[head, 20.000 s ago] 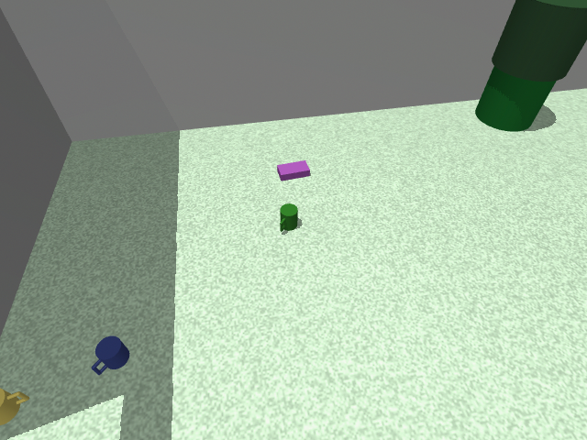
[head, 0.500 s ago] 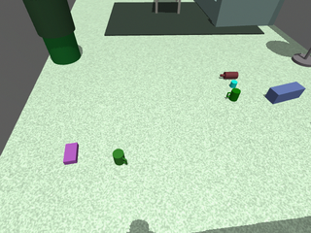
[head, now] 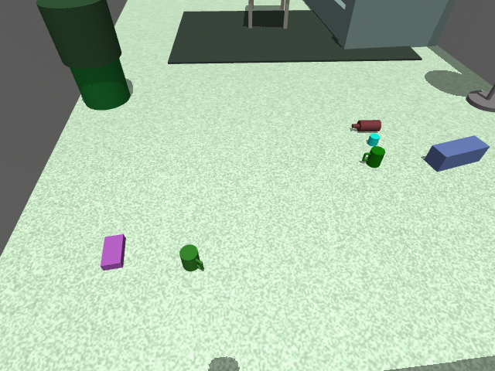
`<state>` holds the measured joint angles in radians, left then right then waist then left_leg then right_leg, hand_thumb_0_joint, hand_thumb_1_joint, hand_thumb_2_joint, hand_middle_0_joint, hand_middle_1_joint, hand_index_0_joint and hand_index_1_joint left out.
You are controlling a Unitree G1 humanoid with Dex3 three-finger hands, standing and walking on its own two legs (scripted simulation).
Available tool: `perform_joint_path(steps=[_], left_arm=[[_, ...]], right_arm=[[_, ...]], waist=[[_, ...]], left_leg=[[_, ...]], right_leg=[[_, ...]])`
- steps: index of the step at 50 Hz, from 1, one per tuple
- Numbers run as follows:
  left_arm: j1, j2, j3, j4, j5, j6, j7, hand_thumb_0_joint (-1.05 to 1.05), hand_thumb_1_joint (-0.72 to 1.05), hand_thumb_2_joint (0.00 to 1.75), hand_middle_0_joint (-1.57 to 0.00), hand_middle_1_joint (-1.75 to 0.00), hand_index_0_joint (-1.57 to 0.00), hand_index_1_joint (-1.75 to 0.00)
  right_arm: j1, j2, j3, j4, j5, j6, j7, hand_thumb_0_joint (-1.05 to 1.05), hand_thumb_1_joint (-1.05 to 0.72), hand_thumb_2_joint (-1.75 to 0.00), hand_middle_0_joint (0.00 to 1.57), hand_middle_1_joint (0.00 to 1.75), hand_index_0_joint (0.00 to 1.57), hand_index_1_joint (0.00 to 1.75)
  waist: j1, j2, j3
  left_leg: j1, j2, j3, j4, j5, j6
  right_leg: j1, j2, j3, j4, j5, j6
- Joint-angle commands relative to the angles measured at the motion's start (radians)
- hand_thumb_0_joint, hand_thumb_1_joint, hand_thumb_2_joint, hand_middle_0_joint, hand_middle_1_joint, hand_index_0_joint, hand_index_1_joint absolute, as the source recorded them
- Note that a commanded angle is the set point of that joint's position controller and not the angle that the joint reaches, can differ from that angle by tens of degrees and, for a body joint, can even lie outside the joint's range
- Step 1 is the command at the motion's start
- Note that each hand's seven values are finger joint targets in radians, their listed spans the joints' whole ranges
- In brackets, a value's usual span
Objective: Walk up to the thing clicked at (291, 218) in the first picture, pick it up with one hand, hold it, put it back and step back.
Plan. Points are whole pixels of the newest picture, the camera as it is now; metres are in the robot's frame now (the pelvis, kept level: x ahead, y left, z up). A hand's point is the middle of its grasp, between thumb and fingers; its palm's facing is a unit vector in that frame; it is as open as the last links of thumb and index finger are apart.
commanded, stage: walk up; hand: left
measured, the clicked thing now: (193, 260) +0.74 +0.25 -0.73
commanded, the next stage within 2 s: none
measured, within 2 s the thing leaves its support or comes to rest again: neither
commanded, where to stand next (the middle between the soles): +0.35 +0.04 m, yaw -2 degrees
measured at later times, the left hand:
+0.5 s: hand (86, 346) +0.22 +0.31 -0.15, palm faces -0.11 -0.92 -0.37, open 7.4 cm
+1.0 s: hand (107, 285) +0.35 +0.32 -0.17, palm faces -0.07 -0.92 -0.38, open 7.4 cm
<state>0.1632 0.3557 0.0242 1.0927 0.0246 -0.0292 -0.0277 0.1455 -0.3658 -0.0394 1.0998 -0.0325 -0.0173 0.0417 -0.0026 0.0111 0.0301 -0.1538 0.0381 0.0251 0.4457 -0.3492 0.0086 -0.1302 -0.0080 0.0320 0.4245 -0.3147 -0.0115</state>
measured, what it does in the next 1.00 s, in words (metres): walks ahead: left foot, then right foot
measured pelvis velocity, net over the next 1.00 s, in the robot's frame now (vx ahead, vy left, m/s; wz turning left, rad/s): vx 0.26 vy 0.05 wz -0.06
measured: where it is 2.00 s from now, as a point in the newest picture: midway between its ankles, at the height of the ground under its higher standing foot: outside the picture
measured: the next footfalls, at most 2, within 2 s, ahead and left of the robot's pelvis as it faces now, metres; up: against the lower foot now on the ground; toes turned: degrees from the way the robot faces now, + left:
left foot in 0.18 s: +0.11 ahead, +0.15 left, +0.00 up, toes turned +2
right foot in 0.58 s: +0.32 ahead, -0.08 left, +0.00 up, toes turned -5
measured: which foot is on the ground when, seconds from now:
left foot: down 0.00-0.02, up 0.04-0.16, down 0.18-0.62, up 0.64-0.96, down 0.98-1.00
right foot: down 0.00-0.20, up 0.22-0.56, down 0.58-1.00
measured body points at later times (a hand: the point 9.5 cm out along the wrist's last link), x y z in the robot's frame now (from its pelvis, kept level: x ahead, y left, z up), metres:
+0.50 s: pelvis +0.13 +0.04 -0.01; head +0.16 +0.04 +0.44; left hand +0.23 +0.36 -0.12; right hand +0.14 -0.27 -0.13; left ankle +0.07 +0.15 -0.74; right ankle +0.24 -0.09 -0.72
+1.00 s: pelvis +0.26 +0.05 -0.03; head +0.30 +0.06 +0.42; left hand +0.36 +0.37 -0.14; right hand +0.29 -0.27 -0.14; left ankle +0.35 +0.18 -0.75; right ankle +0.28 -0.08 -0.74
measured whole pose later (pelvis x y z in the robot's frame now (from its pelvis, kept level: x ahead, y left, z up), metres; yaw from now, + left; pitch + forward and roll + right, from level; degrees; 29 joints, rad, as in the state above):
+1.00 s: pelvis +0.26 +0.05 -0.03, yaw -3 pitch -3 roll -1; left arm 0.24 0.40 0.04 0.85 0.01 -0.01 -0.01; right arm 0.29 -0.40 -0.07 0.91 -0.02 -0.02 0.01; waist 0.01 0.00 0.14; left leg -0.36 0.04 0.00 0.64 -0.22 -0.01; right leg -0.29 -0.02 -0.02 0.68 -0.33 0.01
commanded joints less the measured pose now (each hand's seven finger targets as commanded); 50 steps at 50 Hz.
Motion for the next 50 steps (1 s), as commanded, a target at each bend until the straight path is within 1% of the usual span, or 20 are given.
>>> perform_joint_path(steps=[1, 3, 5, 7, 9, 10, 11, 13, 18, 21, 27, 29, 31, 32, 37, 40, 44, 48, 49, 50], left_arm=[[0.07, 0.31, 0.089, -0.082, 0.008, -0.025, 0.008, 0.0, 0.9, 0.9, -0.2, -0.3, -0.2, -0.3], [0.12, 0.344, 0.107, -0.104, 0.013, -0.043, 0.014, 0.0, 0.9, 0.9, -0.2, -0.3, -0.2, -0.3], [0.129, 0.327, 0.106, -0.127, 0.006, -0.044, 0.014, 0.0, 0.9, 0.9, -0.2, -0.3, -0.2, -0.3], [0.029, 0.328, 0.101, -0.172, 0.003, -0.037, 0.01, 0.0, 0.9, 0.9, -0.2, -0.3, -0.2, -0.3], [-0.076, 0.261, 0.079, -0.221, -0.007, -0.023, 0.006, 0.0, 0.9, 0.9, -0.2, -0.3, -0.2, -0.3], [-0.033, 0.162, 0.054, -0.241, -0.016, -0.024, 0.005, 0.0, 0.9, 0.9, -0.2, -0.3, -0.2, -0.3], [0.038, 0.187, 0.056, -0.23, -0.016, -0.024, 0.019, 0.0, 0.9, 0.9, -0.2, -0.3, -0.2, -0.3], [0.061, 0.277, 0.066, -0.218, -0.016, -0.027, 0.027, 0.0, 0.9, 0.9, -0.2, -0.3, -0.2, -0.3], [0.106, 0.222, 0.063, -0.211, -0.029, -0.025, -0.001, 0.0, 0.9, 0.9, -0.2, -0.3, -0.2, -0.3], [0.052, 0.213, 0.057, -0.263, -0.021, -0.026, -0.01, 0.0, 0.9, 0.9, -0.2, -0.3, -0.2, -0.3], [0.106, 0.213, 0.081, -0.263, -0.011, -0.034, -0.013, 0.0, 0.9, 0.9, -0.2, -0.3, -0.2, -0.3], [0.255, 0.272, 0.115, -0.232, -0.008, -0.05, 0.004, 0.0, 0.9, 0.9, -0.2, -0.3, -0.2, -0.3], [0.317, 0.382, 0.139, -0.263, -0.019, -0.062, 0.017, 0.0, 0.9, 0.9, -0.2, -0.3, -0.2, -0.3], [0.241, 0.391, 0.135, -0.283, -0.024, -0.059, 0.018, 0.0, 0.9, 0.9, -0.2, -0.3, -0.2, -0.3], [0.095, 0.275, 0.106, -0.313, -0.025, -0.066, 0.02, 0.0, 0.9, 0.9, -0.2, -0.3, -0.2, -0.3], [0.072, 0.257, 0.095, -0.341, -0.008, -0.063, 0.02, 0.0, 0.9, 0.9, -0.2, -0.3, -0.2, -0.3], [0.089, 0.25, 0.087, -0.327, -0.002, -0.035, 0.025, 0.0, 0.9, 0.9, -0.2, -0.3, -0.2, -0.3], [0.018, 0.241, 0.068, -0.335, -0.027, 0.008, 0.031, 0.0, 0.9, 0.9, -0.2, -0.3, -0.2, -0.3], [0.027, 0.216, 0.061, -0.332, -0.033, 0.018, 0.033, 0.0, 0.9, 0.9, -0.2, -0.3, -0.2, -0.3], [0.074, 0.176, 0.05, -0.327, -0.046, 0.027, 0.035, 0.0, 0.9, 0.9, -0.2, -0.3, -0.2, -0.3]], right_arm=[[-0.107, -0.203, -0.059, -0.147, -0.009, -0.017, 0.004, 0.0, -0.9, -0.9, 0.2, 0.3, 0.2, 0.3], [-0.116, -0.197, -0.061, -0.184, -0.011, -0.024, 0.006, 0.0, -0.9, -0.9, 0.2, 0.3, 0.2, 0.3], [-0.098, -0.205, -0.066, -0.199, -0.005, -0.035, 0.009, 0.0, -0.9, -0.9, 0.2, 0.3, 0.2, 0.3], [0.001, -0.206, -0.08, -0.189, -0.001, -0.046, 0.013, 0.0, -0.9, -0.9, 0.2, 0.3, 0.2, 0.3], [0.257, -0.244, -0.116, -0.118, -0.002, -0.05, 0.003, 0.0, -0.9, -0.9, 0.2, 0.3, 0.2, 0.3], [0.354, -0.326, -0.148, -0.103, -0.016, -0.055, -0.01, 0.0, -0.9, -0.9, 0.2, 0.3, 0.2, 0.3], [0.289, -0.383, -0.153, -0.14, -0.015, -0.058, -0.015, 0.0, -0.9, -0.9, 0.2, 0.3, 0.2, 0.3], [0.157, -0.346, -0.134, -0.202, 0.009, -0.051, -0.012, 0.0, -0.9, -0.9, 0.2, 0.3, 0.2, 0.3], [0.183, -0.242, -0.093, -0.245, 0.016, -0.064, -0.022, 0.0, -0.9, -0.9, 0.2, 0.3, 0.2, 0.3], [0.183, -0.263, -0.097, -0.277, 0.018, -0.055, -0.021, 0.0, -0.9, -0.9, 0.2, 0.3, 0.2, 0.3], [0.16, -0.26, -0.091, -0.342, 0.03, -0.037, -0.015, 0.0, -0.9, -0.9, 0.2, 0.3, 0.2, 0.3], [0.196, -0.202, -0.068, -0.359, 0.035, -0.036, -0.013, 0.0, -0.9, -0.9, 0.2, 0.3, 0.2, 0.3], [0.277, -0.2, -0.062, -0.358, 0.035, -0.022, -0.017, 0.0, -0.9, -0.9, 0.2, 0.3, 0.2, 0.3], [0.263, -0.272, -0.081, -0.338, 0.023, -0.012, -0.026, 0.0, -0.9, -0.9, 0.2, 0.3, 0.2, 0.3], [0.315, -0.221, -0.075, -0.278, 0.029, -0.001, 0.0, 0.0, -0.9, -0.9, 0.2, 0.3, 0.2, 0.3], [0.316, -0.186, -0.069, -0.269, 0.019, 0.003, -0.002, 0.0, -0.9, -0.9, 0.2, 0.3, 0.2, 0.3], [0.212, -0.174, -0.062, -0.265, 0.018, -0.011, -0.023, 0.0, -0.9, -0.9, 0.2, 0.3, 0.2, 0.3], [0.232, -0.199, -0.07, -0.237, 0.013, -0.022, -0.051, 0.0, -0.9, -0.9, 0.2, 0.3, 0.2, 0.3], [0.231, -0.237, -0.075, -0.237, 0.006, -0.027, -0.056, 0.0, -0.9, -0.9, 0.2, 0.3, 0.2, 0.3], [0.189, -0.301, -0.081, -0.26, -0.003, -0.033, -0.059, 0.0, -0.9, -0.9, 0.2, 0.3, 0.2, 0.3]], waist=[[0.058, -0.137, 0.149], [0.083, -0.174, 0.17], [0.073, -0.146, 0.084], [0.003, -0.188, 0.043], [-0.15, -0.066, -0.05], [-0.18, 0.231, -0.08], [-0.127, 0.243, -0.062], [-0.048, 0.12, 0.035], [-0.033, 0.134, 0.062], [-0.041, 0.138, 0.083], [0.002, 0.092, 0.051], [0.084, -0.085, -0.06], [0.096, -0.239, -0.108], [0.074, -0.185, -0.051], [-0.015, -0.123, 0.106], [-0.021, -0.16, 0.091], [0.026, -0.198, 0.009], [-0.027, -0.124, -0.059], [-0.033, -0.029, -0.046], [0.001, 0.138, -0.058]], left_leg=[[-0.335, -0.01, 0.008, 0.135, -0.133, 0.032], [-0.489, 0.036, -0.056, 0.27, -0.094, 0.021], [-0.406, 0.038, -0.064, 0.23, -0.127, 0.024], [-0.189, 0.051, -0.063, 0.098, -0.073, 0.033], [0.239, 0.003, -0.028, -0.099, 0.114, 0.018], [0.389, 0.179, -0.317, -0.241, 0.022, 0.025], [0.389, 0.328, -0.572, -0.29, -0.048, 0.097], [0.178, 0.355, -0.493, -0.222, 0.038, 0.206], [0.205, 0.197, -0.146, -0.137, 0.605, 0.168], [0.175, 0.2, -0.086, -0.123, 0.636, 0.198], [-0.066, 0.157, -0.051, 0.015, 0.42, 0.149], [-0.156, 0.085, -0.009, 0.336, 0.406, 0.108], [-0.387, -0.092, -0.031, 0.754, -0.192, 0.045], [-0.383, -0.034, -0.08, 0.812, -0.257, 0.043], [-0.284, 0.029, -0.094, 0.663, 0.03, 0.025], [-0.244, 0.028, -0.043, 0.491, 0.032, -0.014], [-0.142, 0.02, -0.008, 0.272, 0.056, -0.039], [0.016, -0.018, 0.003, 0.131, 0.251, 0.005], [-0.006, 0.037, -0.076, 0.045, 0.287, 0.026], [-0.027, 0.215, -0.33, -0.055, 0.339, 0.085]], right_leg=[[0.007, -0.22, 0.34, -0.236, -0.425, -0.155], [0.171, -0.319, 0.441, -0.26, -0.098, -0.236], [0.192, -0.291, 0.371, -0.209, 0.084, -0.225], [0.052, -0.25, 0.249, -0.135, 0.141, -0.186], [-0.214, -0.093, 0.062, 0.162, 0.116, -0.082], [-0.407, 0.078, -0.006, 0.493, -0.089, -0.028], [-0.543, 0.123, 0.046, 0.603, -0.232, -0.021], [-0.484, -0.008, 0.106, 0.657, -0.182, -0.041], [-0.421, -0.014, 0.05, 0.491, -0.032, -0.014], [-0.388, -0.036, -0.014, 0.316, 0.021, -0.005], [-0.039, 0.018, -0.109, 0.145, 0.185, -0.034], [0.214, 0.004, -0.054, 0.069, 0.179, -0.071], [0.26, -0.404, 0.643, -0.168, -0.097, -0.237], [0.131, -0.441, 0.725, -0.186, -0.255, -0.306], [-0.192, -0.194, 0.218, -0.225, -0.151, -0.163], [-0.225, -0.162, 0.081, -0.175, 0.095, -0.181], [-0.197, -0.175, 0.047, -0.03, 0.323, -0.192], [-0.263, -0.176, 0.069, 0.171, 0.342, -0.146], [-0.276, -0.13, 0.051, 0.231, 0.232, -0.103], [-0.294, -0.01, 0.002, 0.366, 0.065, -0.039]])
